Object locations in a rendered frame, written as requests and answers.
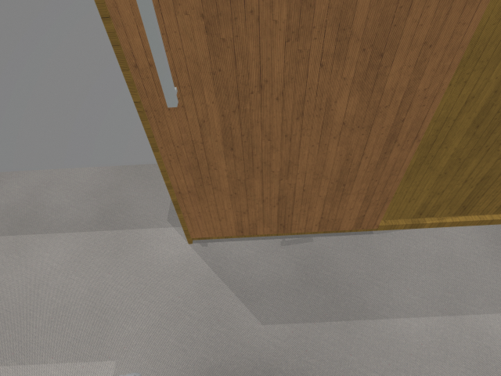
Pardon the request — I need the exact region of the wardrobe door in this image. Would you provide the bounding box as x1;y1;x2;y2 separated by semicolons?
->
105;0;490;238
382;0;501;220

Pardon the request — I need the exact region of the handle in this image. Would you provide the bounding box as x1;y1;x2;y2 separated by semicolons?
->
136;0;178;107

